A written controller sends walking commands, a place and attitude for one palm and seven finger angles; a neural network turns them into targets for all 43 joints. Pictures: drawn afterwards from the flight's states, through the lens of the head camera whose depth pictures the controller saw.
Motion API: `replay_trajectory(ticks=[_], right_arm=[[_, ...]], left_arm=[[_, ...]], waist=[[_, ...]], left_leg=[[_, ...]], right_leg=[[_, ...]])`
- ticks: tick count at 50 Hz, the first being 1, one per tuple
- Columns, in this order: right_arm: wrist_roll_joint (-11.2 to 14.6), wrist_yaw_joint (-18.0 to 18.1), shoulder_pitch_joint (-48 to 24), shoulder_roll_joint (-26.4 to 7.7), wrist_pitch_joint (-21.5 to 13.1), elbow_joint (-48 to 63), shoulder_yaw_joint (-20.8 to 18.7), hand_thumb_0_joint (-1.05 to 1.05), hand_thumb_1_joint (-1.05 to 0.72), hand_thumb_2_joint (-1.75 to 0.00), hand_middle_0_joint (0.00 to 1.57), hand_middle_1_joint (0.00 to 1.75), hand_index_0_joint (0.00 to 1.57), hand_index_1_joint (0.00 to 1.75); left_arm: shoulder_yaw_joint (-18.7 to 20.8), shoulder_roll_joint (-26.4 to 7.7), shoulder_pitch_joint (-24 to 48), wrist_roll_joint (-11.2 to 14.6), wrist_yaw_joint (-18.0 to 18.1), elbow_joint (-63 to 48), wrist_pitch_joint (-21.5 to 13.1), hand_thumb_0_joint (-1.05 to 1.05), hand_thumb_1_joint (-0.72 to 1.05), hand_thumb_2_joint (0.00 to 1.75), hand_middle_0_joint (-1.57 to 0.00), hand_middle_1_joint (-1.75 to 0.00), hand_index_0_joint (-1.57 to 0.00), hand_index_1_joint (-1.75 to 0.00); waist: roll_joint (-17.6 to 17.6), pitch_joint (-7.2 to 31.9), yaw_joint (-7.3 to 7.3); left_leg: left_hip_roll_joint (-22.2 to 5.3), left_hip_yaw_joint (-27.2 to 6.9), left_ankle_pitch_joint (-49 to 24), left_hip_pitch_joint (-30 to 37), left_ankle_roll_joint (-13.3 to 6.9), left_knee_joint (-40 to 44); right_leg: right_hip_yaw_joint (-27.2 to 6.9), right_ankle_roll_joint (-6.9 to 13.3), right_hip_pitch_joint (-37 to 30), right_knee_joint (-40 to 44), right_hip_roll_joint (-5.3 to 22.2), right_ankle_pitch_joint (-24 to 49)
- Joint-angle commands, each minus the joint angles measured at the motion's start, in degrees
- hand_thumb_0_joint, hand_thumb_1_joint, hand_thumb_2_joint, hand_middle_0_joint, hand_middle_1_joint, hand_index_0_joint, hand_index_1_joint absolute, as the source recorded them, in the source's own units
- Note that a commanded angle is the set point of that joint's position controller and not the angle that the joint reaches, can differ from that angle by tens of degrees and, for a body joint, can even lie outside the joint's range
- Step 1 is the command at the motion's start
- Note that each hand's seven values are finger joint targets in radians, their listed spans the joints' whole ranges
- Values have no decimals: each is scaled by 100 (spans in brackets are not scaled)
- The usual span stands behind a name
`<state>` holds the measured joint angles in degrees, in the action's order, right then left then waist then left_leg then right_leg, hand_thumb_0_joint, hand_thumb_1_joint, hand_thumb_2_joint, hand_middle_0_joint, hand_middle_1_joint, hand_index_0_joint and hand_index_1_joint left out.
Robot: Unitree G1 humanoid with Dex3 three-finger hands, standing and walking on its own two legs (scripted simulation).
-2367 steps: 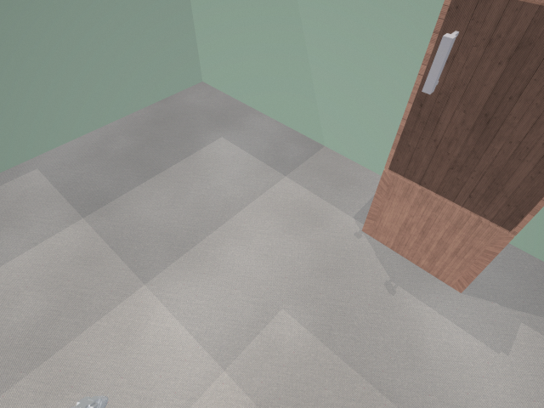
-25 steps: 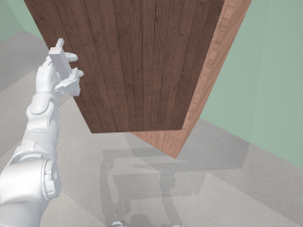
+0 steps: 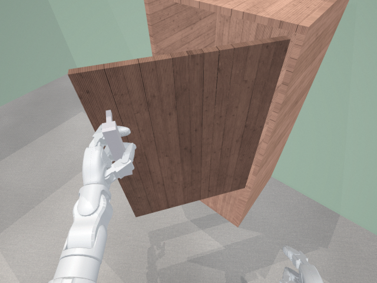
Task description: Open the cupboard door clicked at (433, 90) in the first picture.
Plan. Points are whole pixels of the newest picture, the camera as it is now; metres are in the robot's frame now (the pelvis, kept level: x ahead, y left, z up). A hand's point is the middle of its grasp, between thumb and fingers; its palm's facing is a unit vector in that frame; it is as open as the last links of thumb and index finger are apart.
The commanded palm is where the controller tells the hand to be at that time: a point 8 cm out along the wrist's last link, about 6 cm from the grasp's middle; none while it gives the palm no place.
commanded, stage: pull the door open along its arc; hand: left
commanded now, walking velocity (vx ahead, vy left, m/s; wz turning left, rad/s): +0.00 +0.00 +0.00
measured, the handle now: (118, 144) +0.38 +0.18 +0.10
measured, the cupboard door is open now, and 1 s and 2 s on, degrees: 54 74 75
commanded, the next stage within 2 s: open thumb and fingers to let go in 0.40 s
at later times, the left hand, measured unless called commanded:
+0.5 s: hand (163, 214) +0.22 +0.06 +0.10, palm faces +0.33 -0.94 -0.01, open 6.2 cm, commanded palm +0.18 +0.10 +0.10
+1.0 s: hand (157, 209) +0.23 +0.07 +0.11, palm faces +0.39 -0.92 +0.02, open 12.2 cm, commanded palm +0.18 +0.11 +0.10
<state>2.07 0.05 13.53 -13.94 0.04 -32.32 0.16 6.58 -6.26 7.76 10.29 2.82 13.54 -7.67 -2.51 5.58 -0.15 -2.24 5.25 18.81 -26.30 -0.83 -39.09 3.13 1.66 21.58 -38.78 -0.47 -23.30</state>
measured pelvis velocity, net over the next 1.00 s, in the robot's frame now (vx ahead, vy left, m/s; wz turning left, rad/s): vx -0.01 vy -0.03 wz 0.06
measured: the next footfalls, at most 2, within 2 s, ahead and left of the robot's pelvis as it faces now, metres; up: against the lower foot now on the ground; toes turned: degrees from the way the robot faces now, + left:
none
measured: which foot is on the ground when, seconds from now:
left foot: down 0.00-1.00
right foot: down 0.00-1.00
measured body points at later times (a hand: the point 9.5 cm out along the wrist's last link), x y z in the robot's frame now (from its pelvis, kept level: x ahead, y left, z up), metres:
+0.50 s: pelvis -0.01 -0.03 +0.00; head -0.03 -0.06 +0.45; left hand +0.20 +0.11 +0.11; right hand +0.19 -0.23 -0.09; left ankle +0.01 +0.11 -0.72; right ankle -0.04 -0.10 -0.72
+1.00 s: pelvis -0.01 -0.03 +0.00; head -0.03 -0.06 +0.45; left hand +0.20 +0.12 +0.11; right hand +0.19 -0.23 -0.08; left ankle +0.01 +0.11 -0.72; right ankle -0.04 -0.10 -0.72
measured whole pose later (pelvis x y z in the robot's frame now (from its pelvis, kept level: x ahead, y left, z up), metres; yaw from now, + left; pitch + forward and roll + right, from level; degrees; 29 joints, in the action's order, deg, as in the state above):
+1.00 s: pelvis -0.01 -0.03 +0.00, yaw +3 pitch -1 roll +1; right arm -2.4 0.6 9.4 -11.7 4.0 -32.3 1.3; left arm -13.7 3.7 -16.8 -1.0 25.9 -10.4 -2.4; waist -3.3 2.0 1.3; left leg -2.1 1.1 16.8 -18.3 1.1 -36.6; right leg 7.0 4.0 12.4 -36.7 -1.0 -23.3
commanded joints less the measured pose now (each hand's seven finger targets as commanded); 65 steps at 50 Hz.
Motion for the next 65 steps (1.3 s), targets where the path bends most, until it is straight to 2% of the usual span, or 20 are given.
replay_trajectory(ticks=[1,5,7,10,13,16,20,24,25,28,33,34,35,37,39,45,47,50,51,65], right_arm=[[-78,-33,-526,-474,-213,852,-159,0,-90,-90,20,30,20,30],[-210,-35,-756,-380,-47,944,-100,0,-90,-90,20,30,20,30],[-261,-48,-843,-319,14,975,-61,0,-90,-90,20,30,20,30],[-336,-46,-969,-271,89,1011,-61,0,-90,-90,20,30,20,30],[-376,-105,-1030,-212,123,1023,-82,0,-90,-90,20,30,20,30],[-377,-165,-1137,-170,148,1112,-57,0,-90,-90,20,30,20,30],[-339,-187,-1249,-126,165,1165,-10,0,-90,-90,20,30,20,30],[-396,-86,-1381,-142,122,1084,34,0,-90,-90,20,30,20,30],[-407,-35,-1429,-143,101,1021,55,0,-90,-90,20,30,20,30],[-426,31,-1422,-117,65,954,22,0,-90,-90,20,30,20,30],[-407,34,-1297,-131,63,933,-20,0,-90,-90,20,30,20,30],[-405,21,-1298,-129,63,949,-13,0,-90,-90,20,30,20,30],[-402,21,-1252,-131,64,966,-18,0,-90,-90,20,30,20,30],[-399,20,-1257,-136,89,972,-18,0,-90,-90,20,30,20,30],[-401,6,-1245,-143,84,1010,-22,0,-90,-90,20,30,20,30],[-417,58,-1287,-153,90,1002,-3,0,-90,-90,20,30,20,30],[-420,76,-1301,-142,96,1002,6,0,-90,-90,20,30,20,30],[-414,77,-1301,-130,112,1013,11,0,-90,-90,20,30,20,30],[-415,80,-1315,-131,125,1006,12,0,-90,-90,20,30,20,30],[-382,-46,-1434,-134,263,1023,14,0,-90,-90,20,30,20,30]], left_arm=[[-127,-70,552,-207,1027,-2190,30,0,90,90,-40,-135,-40,-135],[-716,396,5,-643,1718,-2985,333,0,90,90,-40,-135,-40,-135],[-1275,804,-190,-866,1943,-3278,462,0,90,90,-40,-135,-40,-135],[-1673,1077,-539,-1120,2268,-3500,559,0,90,90,-40,-135,-40,-135],[-2140,1387,-1176,-1420,2522,-3763,601,0,90,90,-40,-135,-40,-135],[-2558,1627,-1788,-1526,2544,-4127,589,0,90,90,-40,-135,-40,-135],[-2380,1379,-2798,-1253,2362,-4626,512,0,90,90,-40,-135,-40,-135],[-2137,1236,-1951,-1224,2519,-4249,428,0,90,90,-40,-135,-40,-135],[-2027,1145,-1359,-1216,2600,-4078,385,0,90,90,-40,-135,-40,-135],[-1863,1074,-1415,-1233,2632,-3822,288,0,69,81,-38,-133,-38,-133],[-1982,1175,-1529,-1267,2468,-3652,215,0,34,66,-36,-129,-36,-129],[-2074,1239,-1502,-1267,2427,-3698,205,0,27,63,-35,-128,-35,-128],[-1995,1172,-1554,-1233,2400,-3731,189,0,20,60,-35,-127,-35,-127],[-1992,1154,-1557,-1246,2356,-3801,157,0,6,54,-34,-126,-34,-126],[-2096,1244,-1612,-1257,2345,-3782,163,0,-8,48,-33,-124,-33,-124],[-1905,1059,-1404,-1209,2322,-3745,124,0,-50,30,-30,-120,-30,-120],[-1882,1064,-1409,-1201,2307,-3667,130,0,-50,30,-30,-120,-30,-120],[-1922,1116,-1302,-1205,2341,-3702,161,0,-50,30,-27,-105,-27,-105],[-1897,1105,-1390,-1203,2350,-3594,185,0,-50,30,-27,-100,-27,-100],[-2224,1489,-1151,-1298,2636,-3585,510,0,-50,30,-15,-30,-15,-30]], waist=[[412,1164,173],[412,956,118],[287,751,22],[519,647,13],[544,682,40],[563,617,58],[529,475,180],[673,-16,80],[777,-141,12],[883,8,144],[885,266,187],[730,275,156],[854,308,173],[768,321,157],[733,265,146],[824,143,118],[868,122,131],[667,230,159],[803,175,165],[559,284,183]], left_leg=[[145,-341,-1950,1340,-62,343],[146,-395,-1760,1382,-51,393],[136,-442,-1665,1436,-45,384],[137,-484,-1507,1423,-54,354],[130,-535,-1645,1488,-58,238],[162,-538,-1607,1420,-81,189],[199,-522,-1504,1340,-67,194],[277,-558,-1052,1211,-80,125],[313,-579,-886,1157,-92,90],[337,-585,-871,1205,-92,116],[308,-564,-1152,1314,-106,249],[301,-560,-1194,1349,-109,293],[299,-561,-1215,1332,-109,301],[300,-545,-1278,1351,-113,305],[285,-547,-1254,1376,-119,322],[300,-543,-1124,1341,-131,306],[300,-545,-1101,1353,-129,306],[289,-535,-1173,1430,-124,349],[288,-536,-1168,1419,-126,338],[169,-585,-1167,1545,-81,409]], right_leg=[[0,-115,-388,500,-73,2700],[-9,-94,-464,600,-7,2502],[1,-72,-357,633,18,2370],[-44,-74,-388,736,74,2240],[-87,-45,-446,726,108,2416],[-149,-58,-511,740,165,2516],[-213,-82,-690,844,205,2703],[-383,-124,-327,1138,248,1887],[-484,-158,-180,1252,294,1587],[-692,-164,-340,1441,374,1386],[-622,-184,-604,1282,393,2124],[-577,-181,-602,1216,393,2262],[-569,-205,-656,1193,390,2399],[-567,-193,-689,1160,379,2529],[-475,-175,-609,1137,352,2391],[-540,-179,-508,1252,355,2062],[-572,-185,-514,1308,366,1998],[-443,-130,-519,1207,314,1952],[-439,-135,-510,1233,304,1959],[-86,15,-322,1024,122,1437]])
